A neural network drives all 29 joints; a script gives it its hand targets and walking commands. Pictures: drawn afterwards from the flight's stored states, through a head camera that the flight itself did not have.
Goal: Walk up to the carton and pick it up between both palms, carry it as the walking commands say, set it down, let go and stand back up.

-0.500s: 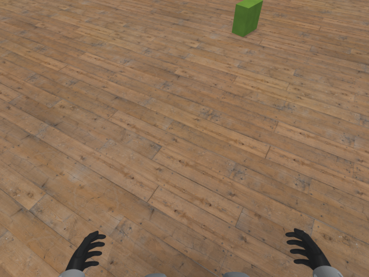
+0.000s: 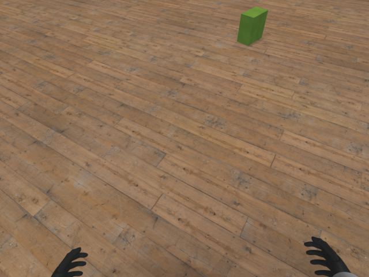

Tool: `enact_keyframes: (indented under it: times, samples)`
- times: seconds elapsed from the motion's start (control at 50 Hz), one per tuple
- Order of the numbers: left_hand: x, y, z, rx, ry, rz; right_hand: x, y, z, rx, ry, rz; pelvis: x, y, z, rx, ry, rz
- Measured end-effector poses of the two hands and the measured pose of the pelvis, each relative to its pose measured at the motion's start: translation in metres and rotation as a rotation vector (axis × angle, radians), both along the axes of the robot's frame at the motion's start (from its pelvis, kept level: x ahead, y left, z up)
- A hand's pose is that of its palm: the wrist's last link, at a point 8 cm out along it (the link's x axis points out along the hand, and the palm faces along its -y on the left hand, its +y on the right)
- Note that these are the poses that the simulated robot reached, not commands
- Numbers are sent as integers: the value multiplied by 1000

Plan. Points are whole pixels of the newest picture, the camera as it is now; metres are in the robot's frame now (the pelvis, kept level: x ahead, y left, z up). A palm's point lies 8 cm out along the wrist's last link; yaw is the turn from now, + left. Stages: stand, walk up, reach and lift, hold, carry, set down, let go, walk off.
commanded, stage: stand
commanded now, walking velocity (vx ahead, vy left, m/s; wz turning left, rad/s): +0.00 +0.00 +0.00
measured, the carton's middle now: (251, 26) +2.59 -0.69 -0.60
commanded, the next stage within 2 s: walk up in 1.08 s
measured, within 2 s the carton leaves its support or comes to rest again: neither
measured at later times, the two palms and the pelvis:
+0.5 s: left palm out of the picture +0.10 +0.30 -0.07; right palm out of the picture +0.10 -0.31 -0.08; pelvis -0.01 -0.01 +0.02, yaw +0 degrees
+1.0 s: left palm out of the picture +0.08 +0.31 -0.08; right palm out of the picture +0.10 -0.31 -0.07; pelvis -0.01 +0.00 +0.03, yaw +0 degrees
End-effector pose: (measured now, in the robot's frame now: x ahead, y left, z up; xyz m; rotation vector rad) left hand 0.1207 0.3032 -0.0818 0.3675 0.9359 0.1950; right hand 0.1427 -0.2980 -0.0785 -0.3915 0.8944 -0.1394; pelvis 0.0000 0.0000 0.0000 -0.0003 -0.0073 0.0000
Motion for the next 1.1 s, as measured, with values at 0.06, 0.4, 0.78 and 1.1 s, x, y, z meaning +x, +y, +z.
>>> enact_keyframes:
  times: [0.06,0.4,0.78,1.1]
  samples:
    - [-4,1,2,5,14,6,-1,-1,0,3,8,1,-1,-1,2,1,-3,3]
    - [-15,0,10,0,69,10,-34,-11,0,6,112,-35,-9,-5,17,3,-22,5]
    - [-34,3,6,-13,153,45,-47,-22,8,-19,186,-71,-9,-5,27,2,-31,6]
    - [-42,14,6,-4,196,66,-45,-16,8,-20,207,-84,-6,1,30,-1,-32,5]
